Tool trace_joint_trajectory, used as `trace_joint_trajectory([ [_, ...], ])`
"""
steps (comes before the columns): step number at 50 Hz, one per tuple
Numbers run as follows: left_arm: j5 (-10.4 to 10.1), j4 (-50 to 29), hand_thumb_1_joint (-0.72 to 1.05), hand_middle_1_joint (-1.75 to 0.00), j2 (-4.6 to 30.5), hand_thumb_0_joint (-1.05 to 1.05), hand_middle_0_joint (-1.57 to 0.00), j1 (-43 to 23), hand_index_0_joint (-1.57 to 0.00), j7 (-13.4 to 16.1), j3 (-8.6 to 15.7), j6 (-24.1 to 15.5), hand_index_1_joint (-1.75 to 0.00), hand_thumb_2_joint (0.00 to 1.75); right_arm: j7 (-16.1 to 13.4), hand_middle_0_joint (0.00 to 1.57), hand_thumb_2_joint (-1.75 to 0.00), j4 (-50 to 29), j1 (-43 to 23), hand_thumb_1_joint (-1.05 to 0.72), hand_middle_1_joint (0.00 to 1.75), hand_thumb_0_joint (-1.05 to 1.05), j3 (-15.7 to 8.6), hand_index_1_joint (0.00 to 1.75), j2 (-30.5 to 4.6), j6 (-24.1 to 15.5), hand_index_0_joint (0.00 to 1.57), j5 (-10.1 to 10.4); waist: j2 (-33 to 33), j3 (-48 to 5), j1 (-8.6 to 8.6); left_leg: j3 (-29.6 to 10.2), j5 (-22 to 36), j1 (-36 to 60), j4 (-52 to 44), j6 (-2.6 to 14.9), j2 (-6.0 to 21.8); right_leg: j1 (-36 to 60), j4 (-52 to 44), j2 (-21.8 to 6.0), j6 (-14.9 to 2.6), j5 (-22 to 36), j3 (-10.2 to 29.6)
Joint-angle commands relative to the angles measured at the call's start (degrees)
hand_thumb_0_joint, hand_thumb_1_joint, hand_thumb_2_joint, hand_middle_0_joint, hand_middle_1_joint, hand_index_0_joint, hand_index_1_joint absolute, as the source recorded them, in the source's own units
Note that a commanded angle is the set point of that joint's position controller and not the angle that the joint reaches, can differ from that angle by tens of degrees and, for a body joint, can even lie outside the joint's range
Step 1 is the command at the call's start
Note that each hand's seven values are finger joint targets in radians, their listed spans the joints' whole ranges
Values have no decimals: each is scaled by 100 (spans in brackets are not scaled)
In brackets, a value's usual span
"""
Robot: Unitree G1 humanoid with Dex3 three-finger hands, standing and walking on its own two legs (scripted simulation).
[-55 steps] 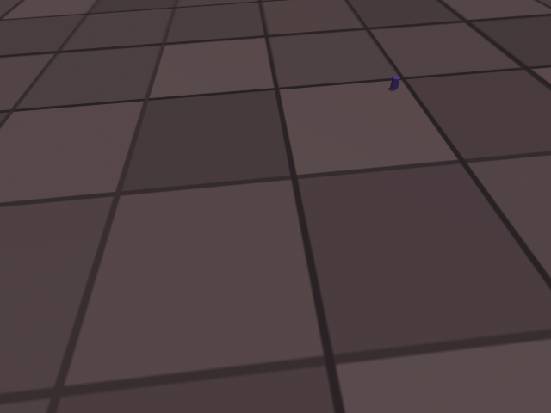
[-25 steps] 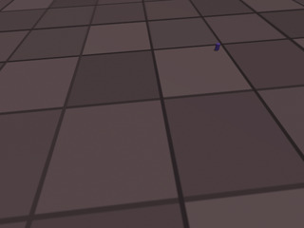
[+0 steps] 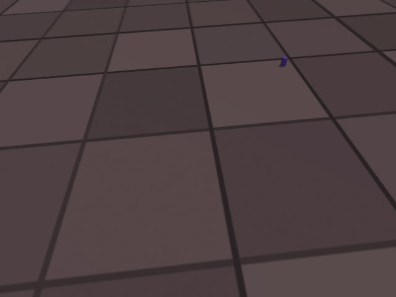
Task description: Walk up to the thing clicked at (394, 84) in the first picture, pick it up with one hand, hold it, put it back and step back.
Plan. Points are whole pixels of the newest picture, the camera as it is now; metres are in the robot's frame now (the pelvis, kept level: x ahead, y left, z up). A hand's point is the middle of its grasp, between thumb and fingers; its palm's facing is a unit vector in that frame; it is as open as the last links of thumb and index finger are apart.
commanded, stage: stand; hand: left
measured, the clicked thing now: (284, 61) +2.26 -0.79 -0.74
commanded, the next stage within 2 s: walk up in 0.02 s
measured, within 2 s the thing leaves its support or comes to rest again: neither
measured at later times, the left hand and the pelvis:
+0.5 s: hand (159, 244) +0.28 +0.14 -0.14, palm faces -0.13 -0.91 -0.39, open 7.4 cm; pelvis +0.14 -0.13 -0.03, yaw -12 degrees
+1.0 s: hand (200, 147) +0.62 +0.03 -0.16, palm faces -0.42 -0.85 -0.32, open 7.4 cm; pelvis +0.45 -0.20 -0.01, yaw -22 degrees
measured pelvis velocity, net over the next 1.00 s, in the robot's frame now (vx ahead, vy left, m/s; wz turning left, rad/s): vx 0.45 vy -0.20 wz -0.39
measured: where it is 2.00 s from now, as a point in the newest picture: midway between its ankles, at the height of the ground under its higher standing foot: (281, 165)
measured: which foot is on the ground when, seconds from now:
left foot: down 0.00-0.40, up 0.42-0.80, down 0.82-1.00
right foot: down 0.00-0.06, up 0.08-0.36, down 0.38-0.84, up 0.86-1.00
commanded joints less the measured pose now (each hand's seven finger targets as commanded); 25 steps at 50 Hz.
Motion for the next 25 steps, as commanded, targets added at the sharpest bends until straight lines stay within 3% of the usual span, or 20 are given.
trace_joint_trajectory([
  [1, 124, -962, 90, -30, 1940, 0, -20, -68, -20, -219, 715, -126, -30, 90, 15, 20, -90, -820, 189, -90, 30, 0, -785, 30, -2058, -358, 20, -168, -261, -1119, -148, -552, -2052, 632, 297, 594, 846, -836, 421, -462, -358, -1864, 821],
  [2, 109, -1115, 90, -30, 1745, 0, -20, -749, -20, -354, 657, -72, -30, 90, 52, 20, -90, -681, 409, -90, 30, 0, -864, 30, -2122, -412, 20, -204, 63, -513, -447, -902, -3003, 1115, 43, 756, 1081, -2533, 981, -316, -280, -2333, 589],
  [3, 111, -1366, 90, -30, 1516, 0, -20, -1222, -20, -440, 644, -40, -30, 90, 36, 20, -90, -666, 686, -90, 30, 0, -976, 30, -2353, -457, 20, -221, 1061, -139, -689, -1971, -3834, 1293, -868, 1122, 1945, -3628, 2591, -115, -125, -1599, 96],
  [4, 187, -1521, 90, -30, 1511, 0, -20, -1461, -20, -486, 622, -44, -30, 90, 32, 20, -90, -750, 707, -90, 30, 0, -1002, 30, -2372, -510, 20, -195, 826, 100, -733, -2304, -3531, 1060, -1250, 1380, 2588, -4176, 3262, -412, -112, -1416, 396],
  [5, 175, -1573, 90, -30, 1574, 0, -20, -1337, -20, -536, 640, -84, -30, 90, 19, 20, -90, -885, 582, -90, 30, 0, -1022, 30, -2402, -555, 20, -164, 553, 98, -602, -2415, -3106, 895, -1311, 1450, 2825, -4087, 3455, -627, -127, -1318, 741],
  [7, 118, -1465, 90, -30, 1664, 0, -20, -863, -20, -656, 686, -132, -30, 90, 5, 20, -90, -1023, 363, -90, 30, 0, -984, 30, -2170, -642, 20, -176, 272, -283, -276, -1801, -2860, 921, -1290, 1254, 2415, -3644, 3577, -844, -123, -1132, 865],
  [8, 98, -1382, 90, -30, 1669, 0, -20, -528, -20, -726, 713, -93, -30, 90, 34, 20, -90, -1089, 175, -90, 30, 0, -964, 30, -2150, -655, 20, -214, 418, -303, -100, -1381, -3000, 759, -1326, 1193, 2209, -3448, 3497, -849, -54, -1072, 666],
  [10, 66, -1312, 90, -30, 1621, 0, -20, -186, -20, -852, 746, -18, -30, 90, 91, 20, -90, -1266, -303, -90, 30, 0, -1009, 30, -2191, -669, 20, -260, 854, -177, 143, -661, -2625, 207, -1272, 1077, 1995, -2826, 3158, -861, 6, -900, 371],
  [12, 67, -1361, 90, -30, 1574, 0, -20, -392, -20, -899, 753, -19, -30, 90, 161, 20, -90, -1308, -288, -90, 30, 0, -987, 30, -2152, -683, 20, -279, 849, 56, 86, -43, -2299, -189, -1132, 990, 1678, -2416, 2563, -816, 40, -722, 126],
  [16, 74, -1283, 90, -30, 1632, 0, -20, -283, -20, -874, 799, -77, -30, 90, 213, 20, -90, -1257, -246, -90, 30, 0, -970, 30, -2204, -632, 20, -256, 715, 207, 120, 502, -2358, -840, -573, 886, 1585, -1413, 2104, -617, -10, -339, -473],
  [17, 85, -1201, 90, -30, 1628, 0, -20, -46, -20, -843, 808, -87, -30, 90, 215, 20, -90, -1261, -311, -90, 30, 0, -958, 30, -2220, -603, 20, -236, 595, 116, 257, 630, -2232, -931, -210, 862, 1553, -1066, 1945, -510, -62, -271, -619],
  [18, 100, -1034, 90, -30, 1669, 0, -20, 443, -20, -789, 849, -109, -30, 90, 206, 20, -90, -1285, -432, -90, 30, 0, -947, 30, -2210, -565, 20, -207, 307, -44, 573, 838, -1800, -1230, 561, 781, 1457, -423, 1739, -325, -109, -122, -802],
  [19, 108, -758, 90, -30, 1933, 0, -20, 1323, -20, -669, 984, -187, -30, 90, 212, 20, -90, -1298, -316, -90, 30, 0, -854, 30, -1993, -529, 20, -225, -671, -524, 988, 1095, -745, -1659, 2526, 633, 1042, 666, 1510, -93, -220, -661, -603],
  [20, 139, -595, 90, -30, 2471, 0, -20, 2161, -20, -524, 1161, -266, -30, 90, 234, 20, -90, -1471, -230, -90, 30, 0, -643, 30, -1429, -521, 20, -191, -2278, -641, 1360, 1253, -1581, -2924, 4556, 406, 307, 1387, 598, -557, -467, -2168, 672],
  [21, 43, -774, 90, -30, 2912, 0, -20, 1914, -20, -484, 1176, -302, -30, 90, 263, 20, -90, -1786, -217, -90, 30, 0, -546, 30, -1323, -549, 20, -70, -2731, -393, 1022, 714, -2333, -4127, 5305, 129, -191, 1212, -1200, -1887, -954, -3711, 3900],
  [22, -60, -976, 90, -30, 3066, 0, -20, 1440, -20, -483, 1175, -302, -30, 90, 250, 20, -90, -1726, -370, -90, 30, 0, -662, 30, -1853, -555, 20, -113, -1676, -58, 875, 172, -1980, -3941, 5490, 91, 307, 712, -1531, -2379, -1370, -4257, 4785],
  [23, -124, -1145, 90, -30, 2958, 0, -20, 1006, -20, -449, 1150, -293, -30, 90, 271, 20, -90, -1650, -475, -90, 30, 0, -719, 30, -2051, -589, 20, -80, -1008, 147, 695, -55, -1491, -3906, 5497, 129, 658, 380, -1370, -2284, -1448, -3742, 4368],
  [25, -119, -1234, 90, -30, 2467, 0, -20, 531, -20, -321, 987, -375, -30, 90, 350, 20, -90, -1389, -111, -90, 30, 0, -687, 30, -1898, -576, 20, 78, -760, -5, 289, -204, -695, -3323, 4896, 252, 888, 190, -786, -1544, -1014, -2191, 2587],
])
